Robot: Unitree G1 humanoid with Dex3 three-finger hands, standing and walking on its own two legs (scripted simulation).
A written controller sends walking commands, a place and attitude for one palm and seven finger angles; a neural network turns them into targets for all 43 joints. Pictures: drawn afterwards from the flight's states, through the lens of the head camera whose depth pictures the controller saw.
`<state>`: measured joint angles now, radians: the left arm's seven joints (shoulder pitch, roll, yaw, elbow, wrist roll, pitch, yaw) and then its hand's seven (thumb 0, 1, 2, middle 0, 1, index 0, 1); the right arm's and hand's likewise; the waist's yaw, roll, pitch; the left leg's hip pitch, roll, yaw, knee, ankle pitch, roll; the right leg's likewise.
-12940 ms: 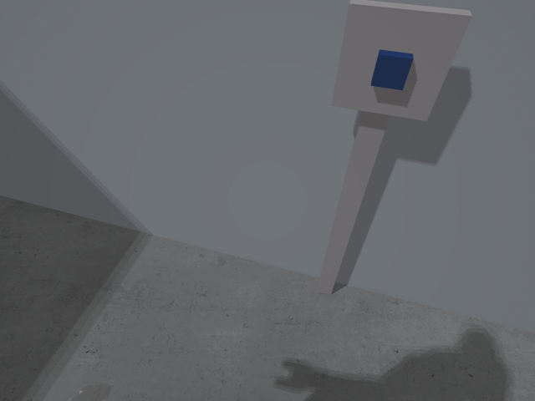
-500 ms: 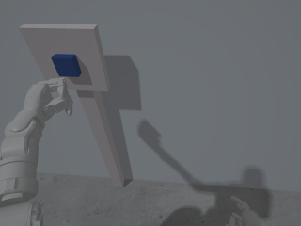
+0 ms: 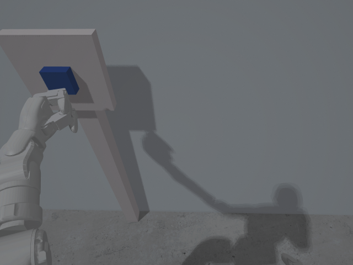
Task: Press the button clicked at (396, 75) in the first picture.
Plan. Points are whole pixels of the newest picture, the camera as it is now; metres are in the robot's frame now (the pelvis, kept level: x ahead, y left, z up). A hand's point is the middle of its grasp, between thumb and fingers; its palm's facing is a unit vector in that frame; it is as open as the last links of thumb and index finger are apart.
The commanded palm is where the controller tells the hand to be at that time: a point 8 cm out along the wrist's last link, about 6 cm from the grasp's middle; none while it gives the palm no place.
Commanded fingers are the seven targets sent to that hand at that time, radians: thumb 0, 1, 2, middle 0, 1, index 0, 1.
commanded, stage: aim a knuckle at the button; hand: left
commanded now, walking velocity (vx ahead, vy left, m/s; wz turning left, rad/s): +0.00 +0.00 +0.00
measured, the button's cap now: (61, 80) +0.47 +0.27 +0.20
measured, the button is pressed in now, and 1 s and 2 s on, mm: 0 0 12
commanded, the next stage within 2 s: press the button with the knuckle in 0.40 s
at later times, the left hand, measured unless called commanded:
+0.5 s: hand (70, 117) +0.37 +0.22 +0.18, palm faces +0.00 -1.00 -0.03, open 3.1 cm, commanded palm +0.35 +0.28 +0.18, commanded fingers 0.00 0.90 0.90 -1.30 -1.50 -1.30 -1.50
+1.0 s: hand (80, 104) +0.41 +0.22 +0.18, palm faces +0.00 -1.00 -0.02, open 3.1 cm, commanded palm +0.39 +0.28 +0.18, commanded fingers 0.00 0.90 0.90 -1.30 -1.50 -1.30 -1.50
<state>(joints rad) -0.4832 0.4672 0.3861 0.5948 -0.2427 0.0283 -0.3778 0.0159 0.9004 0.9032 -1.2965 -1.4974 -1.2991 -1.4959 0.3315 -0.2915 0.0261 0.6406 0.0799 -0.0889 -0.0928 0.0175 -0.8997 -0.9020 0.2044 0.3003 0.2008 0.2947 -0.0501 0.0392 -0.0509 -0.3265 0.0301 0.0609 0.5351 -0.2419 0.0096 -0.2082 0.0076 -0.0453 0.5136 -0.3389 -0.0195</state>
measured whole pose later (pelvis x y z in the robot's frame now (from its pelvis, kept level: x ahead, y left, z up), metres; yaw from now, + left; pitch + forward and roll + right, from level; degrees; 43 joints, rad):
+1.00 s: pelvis -0.01 +0.00 +0.00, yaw +0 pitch +3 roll +0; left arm -0.69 0.49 0.34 0.82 -0.21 0.00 -0.34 0.02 0.90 0.90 -1.30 -1.50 -1.30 -1.50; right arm 0.34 -0.30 0.03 0.66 0.08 -0.07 -0.10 0.02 -0.90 -0.90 0.20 0.30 0.20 0.29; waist -0.07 0.04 -0.04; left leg -0.37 0.03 0.05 0.55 -0.23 0.01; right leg -0.25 0.01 -0.05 0.53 -0.33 -0.02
